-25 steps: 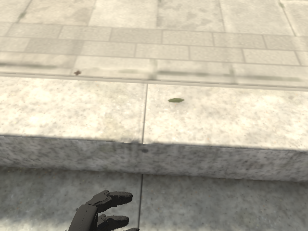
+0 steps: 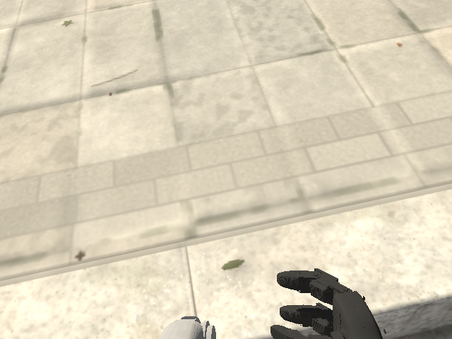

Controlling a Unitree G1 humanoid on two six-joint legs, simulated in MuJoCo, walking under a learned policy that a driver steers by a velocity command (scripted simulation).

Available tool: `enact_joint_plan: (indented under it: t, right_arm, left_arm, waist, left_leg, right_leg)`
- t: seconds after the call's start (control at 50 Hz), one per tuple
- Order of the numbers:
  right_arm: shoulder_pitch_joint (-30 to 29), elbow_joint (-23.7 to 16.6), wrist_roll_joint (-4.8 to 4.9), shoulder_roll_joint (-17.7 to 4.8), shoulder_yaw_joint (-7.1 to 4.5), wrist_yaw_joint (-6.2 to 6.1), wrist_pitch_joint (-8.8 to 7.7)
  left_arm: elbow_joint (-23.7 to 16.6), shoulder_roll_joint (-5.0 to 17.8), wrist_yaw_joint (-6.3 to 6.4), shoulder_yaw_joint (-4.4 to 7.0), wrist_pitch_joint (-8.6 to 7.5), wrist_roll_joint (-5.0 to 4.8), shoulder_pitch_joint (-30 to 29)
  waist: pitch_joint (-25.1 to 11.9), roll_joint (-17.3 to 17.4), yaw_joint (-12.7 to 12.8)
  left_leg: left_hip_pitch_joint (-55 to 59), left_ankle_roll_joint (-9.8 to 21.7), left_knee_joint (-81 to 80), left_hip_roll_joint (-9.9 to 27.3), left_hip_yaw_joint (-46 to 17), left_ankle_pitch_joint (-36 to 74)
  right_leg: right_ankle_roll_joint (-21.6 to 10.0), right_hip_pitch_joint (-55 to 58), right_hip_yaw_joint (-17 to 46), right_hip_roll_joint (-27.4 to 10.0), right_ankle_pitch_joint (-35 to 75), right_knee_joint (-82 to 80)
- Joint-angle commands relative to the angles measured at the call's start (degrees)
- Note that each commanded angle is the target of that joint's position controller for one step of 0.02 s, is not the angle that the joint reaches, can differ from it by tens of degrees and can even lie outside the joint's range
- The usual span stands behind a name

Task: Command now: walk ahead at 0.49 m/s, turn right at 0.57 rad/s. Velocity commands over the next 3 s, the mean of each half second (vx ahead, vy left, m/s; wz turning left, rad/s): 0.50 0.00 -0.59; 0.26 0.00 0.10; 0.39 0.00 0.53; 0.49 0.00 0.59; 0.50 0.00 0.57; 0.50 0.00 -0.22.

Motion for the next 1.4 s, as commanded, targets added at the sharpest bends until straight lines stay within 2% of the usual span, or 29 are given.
enact_joint_plan:
  t: [0.02, 0.04, 0.06, 0.08, 0.1, 0.14, 0.18, 0.24, 0.4, 0.54, 0.56, 0.6, 0.62, 0.64, 0.66, 0.68, 0.72, 0.76, 0.82, 0.86, 0.94, 0.98, 1.02, 1.04, 1.06, 1.1, 1.14, 1.26, 1.4]
  right_arm:
    - [4.93, -5.67, 1.61, -12.26, -8.08, -1.23, -1.66]
    - [16.08, -2.45, 1.78, -18.49, -10.63, -1.00, -1.42]
    - [27.65, 1.30, -0.46, -24.23, -12.40, -0.91, -0.97]
    - [29.52, 3.51, -1.70, -26.00, -13.06, -2.27, 0.55]
    - [23.79, 4.51, -0.46, -19.46, -11.98, -3.66, 1.88]
    - [15.95, 11.34, 0.31, -6.94, -8.91, -4.18, 3.32]
    - [13.32, 15.53, -1.63, -0.80, -7.13, -3.52, 3.59]
    - [16.61, 19.01, -0.51, -4.30, -8.23, -1.41, 2.37]
    - [24.41, 16.20, -1.22, -14.92, -10.05, -2.50, 0.73]
    - [30.56, 16.89, 1.41, -17.93, -12.05, -4.74, 5.36]
    - [29.89, 17.49, 2.27, -17.82, -11.83, -4.50, 6.65]
    - [34.45, 19.13, 2.22, -21.55, -11.90, -4.22, 6.99]
    - [31.45, 18.95, 3.91, -23.43, -12.28, -4.00, 5.48]
    - [22.85, 16.46, 2.41, -22.25, -11.83, -3.07, 3.50]
    - [16.41, 14.11, -0.63, -10.40, -9.38, -0.89, 0.61]
    - [24.11, 17.38, 2.09, -9.08, -9.86, -0.03, -2.35]
    - [13.30, 13.19, 5.88, -10.82, -10.49, -0.02, -1.78]
    - [5.76, 7.19, 5.49, -3.52, -7.46, -0.47, 1.82]
    - [7.14, 0.26, 4.52, -0.07, -3.71, 0.34, 4.21]
    - [8.22, -0.62, 2.84, -7.21, -5.18, -1.81, 4.75]
    - [18.06, 1.45, 0.70, -12.47, -7.71, -4.27, 4.79]
    - [21.18, 2.58, 0.56, -16.35, -9.50, -3.30, 5.53]
    - [21.12, 2.26, 1.35, -25.94, -13.47, -2.01, 7.19]
    - [17.06, 0.98, 1.35, -29.24, -13.78, -1.98, 6.96]
    - [13.34, 0.20, 0.33, -25.66, -11.95, -1.31, 5.40]
    - [17.19, 5.76, 2.16, -13.30, -8.61, 0.68, 2.95]
    - [18.78, 10.47, 2.79, -9.40, -8.22, 2.00, 2.47]
    - [24.48, 9.97, 2.69, -13.88, -10.15, -0.13, 1.42]
    - [33.91, 11.12, 2.71, -14.07, -10.60, -3.25, 2.85]
  left_arm:
    - [-3.26, 18.39, 1.09, 4.32, -1.52, -0.67, -3.89]
    - [-4.73, 19.28, 0.90, 4.77, -2.58, -0.33, -9.96]
    - [-8.40, 15.82, -0.35, 4.41, -4.33, -0.13, -14.24]
    - [-9.92, 6.35, -2.04, 2.71, -5.51, 0.99, -12.09]
    - [-11.86, 7.61, -4.22, 3.04, -6.22, 1.19, -15.22]
    - [-17.66, 6.25, -4.90, 1.88, -3.77, 0.39, -21.73]
    - [-15.78, 6.01, -4.89, 1.49, -1.18, -1.07, -13.88]
    - [-17.22, 2.42, -4.85, -0.62, -1.08, -1.43, -15.43]
    - [-19.44, 9.09, -2.13, 0.74, 0.64, -0.90, -25.01]
    - [-23.71, 4.81, -5.96, -0.55, 0.44, -2.59, -42.18]
    - [-24.14, 6.60, -6.38, 0.14, -0.54, -1.33, -42.04]
    - [-21.66, 11.51, -6.38, 2.88, -2.40, -0.53, -31.31]
    - [-18.64, 14.82, -5.43, 4.92, -2.41, -0.19, -21.19]
    - [-13.87, 19.62, -3.38, 6.87, -1.28, 0.32, -8.21]
    - [-10.85, 25.14, -1.13, 7.06, 0.31, 2.69, -1.83]
    - [-10.20, 27.98, 0.10, 7.85, 0.46, 5.94, 5.92]
    - [-5.87, 23.78, -1.02, 7.55, 1.49, 4.08, 3.61]
    - [-5.11, 11.88, -1.65, 3.85, 2.00, 1.15, -9.73]
    - [-6.16, 10.99, -2.16, 2.02, 1.87, 2.41, -24.21]
    - [-7.95, 15.36, -2.35, 2.08, 0.29, 4.98, -31.89]
    - [-5.71, 28.41, -1.35, 5.27, -0.62, 0.96, -25.21]
    - [-7.83, 28.93, -1.06, 5.36, 0.83, -0.84, -26.49]
    - [-10.35, 23.31, -0.44, 4.58, 0.16, -0.35, -21.50]
    - [-13.45, 18.10, -2.33, 4.13, -1.44, 1.60, -22.34]
    - [-15.17, 16.20, -4.32, 4.60, -3.73, 0.08, -21.62]
    - [-19.55, 11.80, -5.11, 2.57, -5.92, 0.01, -26.65]
    - [-20.33, 8.85, -4.12, 0.74, -6.45, 1.63, -24.02]
    - [-25.07, 10.17, -1.38, 0.30, -6.27, 2.79, -34.44]
    - [-25.31, 12.19, -2.77, 2.29, -7.27, -1.30, -45.99]
  waist:
    - [-11.31, -19.34, -14.60]
    - [-14.71, -16.17, -20.04]
    - [-22.49, 4.78, -20.92]
    - [-26.39, 29.63, -17.99]
    - [-15.49, 17.54, -14.64]
    - [6.25, 6.07, -6.60]
    - [8.75, 2.72, -0.05]
    - [10.36, 0.25, 0.82]
    - [3.59, 3.16, -5.39]
    - [12.90, 6.56, -13.30]
    - [13.29, 3.69, -11.65]
    - [2.19, 6.21, -7.07]
    - [-2.61, 9.57, -1.59]
    - [-7.54, 13.89, 4.78]
    - [-10.17, -4.72, 3.60]
    - [-25.18, -9.85, 5.41]
    - [-19.26, -6.28, 4.96]
    - [-4.91, -7.21, -2.21]
    - [5.17, -7.53, -13.18]
    - [6.28, -10.24, -15.54]
    - [-5.58, -13.32, -18.79]
    - [-9.78, -13.94, -18.23]
    - [-7.57, 1.61, -14.66]
    - [-7.49, 17.13, -9.69]
    - [-3.52, 13.25, -6.41]
    - [11.91, 2.36, -3.14]
    - [9.33, 3.04, -0.72]
    - [2.17, 1.71, -6.19]
    - [0.39, 8.84, -11.88]
  left_leg:
    - [43.88, 3.02, -19.83, -6.85, 1.21, -14.68]
    - [53.99, 6.40, -28.40, -3.05, -11.28, -17.69]
    - [72.13, 11.17, -47.33, 7.70, -35.29, -20.20]
    - [79.29, 19.01, -75.48, 21.32, -74.43, -26.74]
    - [67.02, 16.41, -78.18, 22.01, -76.18, -34.32]
    - [43.82, 11.76, -68.27, 18.82, -46.41, -30.05]
    - [36.08, 5.54, -64.62, 15.69, -27.70, -17.88]
    - [40.69, 3.58, -68.94, 13.53, -11.26, -5.69]
    - [59.57, 6.25, -76.52, 15.16, -0.49, 3.14]
    - [75.66, 8.15, -87.71, 18.73, 2.67, 18.30]
    - [80.03, 6.94, -80.89, 13.97, 6.66, 46.28]
    - [81.12, 6.21, -61.42, 12.30, 3.96, 89.88]
    - [77.21, 3.57, -53.55, 10.48, 1.64, 79.93]
    - [56.56, 1.58, -39.68, 5.95, -0.99, 56.32]
    - [27.83, -2.25, -8.55, -4.24, -1.01, -16.62]
    - [15.86, -1.70, 21.30, -7.41, -19.52, -21.37]
    - [-0.70, -1.33, 41.20, -5.51, -15.67, -18.02]
    - [-9.45, -0.26, 52.48, -4.23, -12.89, -17.42]
    - [-0.33, 1.69, 36.26, -1.39, -12.45, -6.81]
    - [18.93, -0.97, 17.51, -3.94, -2.05, 2.52]
    - [34.74, 2.99, -2.84, -6.40, 3.75, -6.23]
    - [34.22, 6.36, -12.73, -8.41, 3.27, -15.42]
    - [47.49, 12.61, -42.35, -6.83, -24.06, -10.12]
    - [51.35, 20.03, -70.39, -0.76, -63.19, -30.22]
    - [48.16, 19.57, -83.43, 7.44, -78.03, -32.73]
    - [34.21, 13.07, -75.40, 3.97, -61.04, -31.28]
    - [36.93, 8.60, -66.31, -2.63, -39.26, -18.30]
    - [49.89, 6.17, -74.44, -5.12, -31.21, 14.52]
    - [69.11, 6.71, -76.47, -0.80, -33.52, 22.87]
  right_leg:
    - [-9.15, -3.24, 1.24, -6.62, 81.15, 1.49]
    - [-7.83, -4.44, 0.40, -5.09, 88.21, 16.71]
    - [-7.11, -17.80, -1.38, 1.10, 69.49, 35.48]
    - [-3.20, -35.63, 1.24, 11.83, 10.19, 63.43]
    - [-2.33, -42.02, 3.81, 9.09, 9.18, 82.02]
    - [-3.99, -50.15, -6.01, 4.26, 10.14, 93.79]
    - [-5.03, -47.45, -6.26, 3.40, 12.88, 99.56]
    - [-5.38, -56.50, -7.79, 1.44, 15.87, 96.86]
    - [1.97, -58.67, -14.75, -2.73, 23.01, 77.69]
    - [0.40, -51.23, -25.72, -5.21, 2.66, 38.77]
    - [-0.71, -47.52, -30.14, -1.05, -2.99, 32.33]
    - [-2.05, -20.77, -34.23, 7.05, 4.62, 14.52]
    - [-3.40, -5.07, -27.26, 3.47, 23.70, -2.40]
    - [-4.26, 19.51, -16.82, -4.67, 40.58, -1.70]
    - [-6.08, 38.83, -7.46, -16.72, 100.11, 12.74]
    - [-16.33, 47.86, 0.51, -32.44, 119.84, 18.21]
    - [-15.87, 40.22, -3.92, -28.20, 70.53, 8.62]
    - [-8.90, 22.59, -10.94, -23.45, 43.05, 4.34]
    - [-2.40, -9.88, -24.28, -18.33, 22.54, -6.39]
    - [-3.39, -26.95, -36.54, -11.98, 36.28, -13.93]
    - [-5.95, -0.89, -38.30, -14.08, 93.43, -6.54]
    - [-7.70, 14.50, -35.56, -19.44, 105.04, 7.64]
    - [-5.09, -0.80, -30.05, -12.62, 52.96, 36.77]
    - [-0.07, -22.17, -17.20, 4.45, 1.75, 63.65]
    - [-0.49, -33.59, -5.92, 7.04, -0.83, 88.14]
    - [-3.47, -45.35, -8.99, 3.39, 3.09, 96.99]
    - [-3.74, -46.33, -11.91, 0.10, 4.36, 92.99]
    - [0.27, -43.11, -19.99, -0.30, 13.05, 57.77]
    - [3.65, -37.70, -18.49, 4.84, 15.43, 20.19]
Next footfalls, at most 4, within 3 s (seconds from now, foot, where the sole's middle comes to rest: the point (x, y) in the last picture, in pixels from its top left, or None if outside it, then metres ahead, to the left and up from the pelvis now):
0.04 left None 0.19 0.14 -0.61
0.64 right None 0.35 -0.22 -0.61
1.00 left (312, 251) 0.59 -0.08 -0.42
1.56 right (365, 148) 0.91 -0.24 -0.42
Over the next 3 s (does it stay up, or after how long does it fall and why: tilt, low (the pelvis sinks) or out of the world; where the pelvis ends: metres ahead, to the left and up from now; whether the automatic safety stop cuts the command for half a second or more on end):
stays up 1.44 0.19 0.34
